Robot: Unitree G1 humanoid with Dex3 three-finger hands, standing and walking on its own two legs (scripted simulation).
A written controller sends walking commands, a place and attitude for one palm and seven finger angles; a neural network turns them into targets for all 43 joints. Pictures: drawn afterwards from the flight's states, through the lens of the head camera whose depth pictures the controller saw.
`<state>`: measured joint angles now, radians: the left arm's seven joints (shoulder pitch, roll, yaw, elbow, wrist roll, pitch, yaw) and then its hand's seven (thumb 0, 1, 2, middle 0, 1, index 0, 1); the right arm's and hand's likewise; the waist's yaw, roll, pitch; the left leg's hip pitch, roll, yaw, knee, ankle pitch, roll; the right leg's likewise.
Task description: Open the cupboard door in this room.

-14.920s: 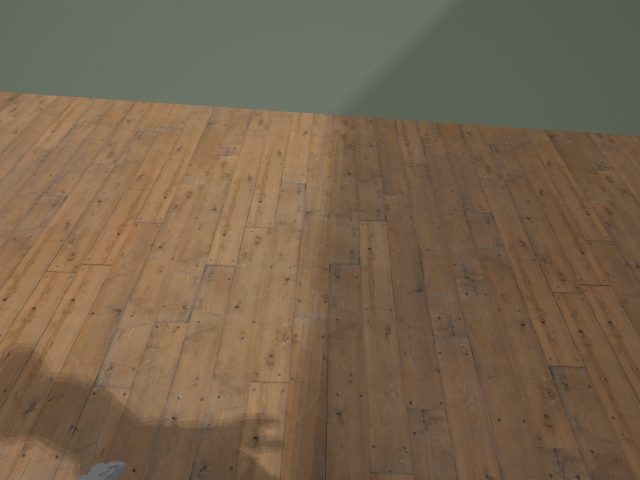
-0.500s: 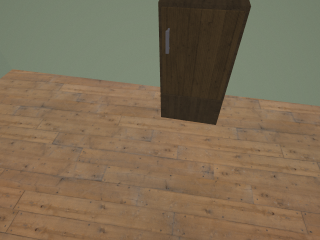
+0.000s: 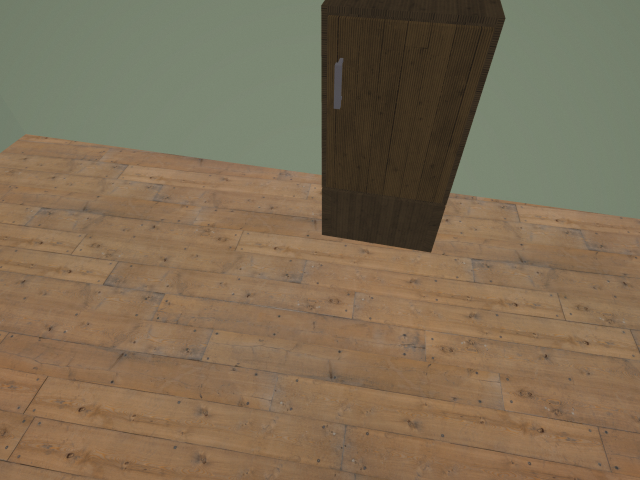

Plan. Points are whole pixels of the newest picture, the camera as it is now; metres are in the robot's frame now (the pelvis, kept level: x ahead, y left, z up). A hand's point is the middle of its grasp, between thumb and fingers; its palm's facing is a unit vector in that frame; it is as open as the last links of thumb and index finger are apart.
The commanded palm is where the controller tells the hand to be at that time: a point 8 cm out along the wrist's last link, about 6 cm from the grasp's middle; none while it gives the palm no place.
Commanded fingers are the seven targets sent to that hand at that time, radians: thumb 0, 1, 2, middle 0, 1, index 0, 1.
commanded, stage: look at it before walking up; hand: left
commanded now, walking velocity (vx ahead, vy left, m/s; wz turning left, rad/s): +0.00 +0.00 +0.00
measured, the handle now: (339, 83) +1.17 +0.02 -0.05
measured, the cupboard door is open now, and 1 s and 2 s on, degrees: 0 0 0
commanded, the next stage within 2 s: walk to a spot facing it in 0.22 s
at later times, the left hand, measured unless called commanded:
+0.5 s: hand out of the picture +0.00 +0.19 -0.18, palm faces +0.03 -0.98 -0.19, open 7.4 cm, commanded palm none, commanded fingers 0.00 0.90 0.90 -0.20 -0.30 -0.20 -0.30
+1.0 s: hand (242, 383) +0.31 +0.16 -0.20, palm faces -0.19 -0.96 -0.22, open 7.3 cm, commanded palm none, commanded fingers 0.00 0.90 0.90 -0.20 -0.30 -0.20 -0.30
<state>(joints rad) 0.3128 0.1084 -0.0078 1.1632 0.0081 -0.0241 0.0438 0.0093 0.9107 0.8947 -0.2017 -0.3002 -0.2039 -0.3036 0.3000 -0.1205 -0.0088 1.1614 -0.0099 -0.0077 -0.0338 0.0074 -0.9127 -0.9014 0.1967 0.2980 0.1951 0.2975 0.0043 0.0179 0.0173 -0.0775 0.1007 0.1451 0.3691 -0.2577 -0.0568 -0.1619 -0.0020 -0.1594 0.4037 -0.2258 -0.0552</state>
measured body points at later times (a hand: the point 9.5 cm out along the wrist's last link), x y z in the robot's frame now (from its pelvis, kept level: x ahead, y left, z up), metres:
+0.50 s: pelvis +0.01 +0.02 -0.01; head +0.00 +0.02 +0.44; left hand +0.00 +0.24 -0.17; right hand -0.03 -0.20 -0.17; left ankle -0.04 +0.14 -0.74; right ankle +0.00 -0.08 -0.74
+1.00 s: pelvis +0.17 -0.01 -0.04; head +0.23 -0.02 +0.41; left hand +0.32 +0.21 -0.18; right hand -0.02 -0.16 -0.17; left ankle -0.03 +0.14 -0.73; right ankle +0.27 -0.10 -0.75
